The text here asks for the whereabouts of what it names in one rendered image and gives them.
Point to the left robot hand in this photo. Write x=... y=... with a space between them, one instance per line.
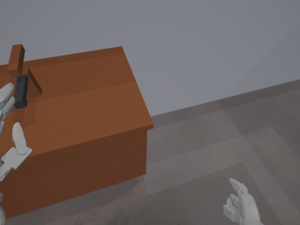
x=15 y=157

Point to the right robot hand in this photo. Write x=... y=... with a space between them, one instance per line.
x=244 y=206

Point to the tap lever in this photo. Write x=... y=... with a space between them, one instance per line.
x=21 y=92

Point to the counter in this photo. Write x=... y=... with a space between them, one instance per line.
x=85 y=121

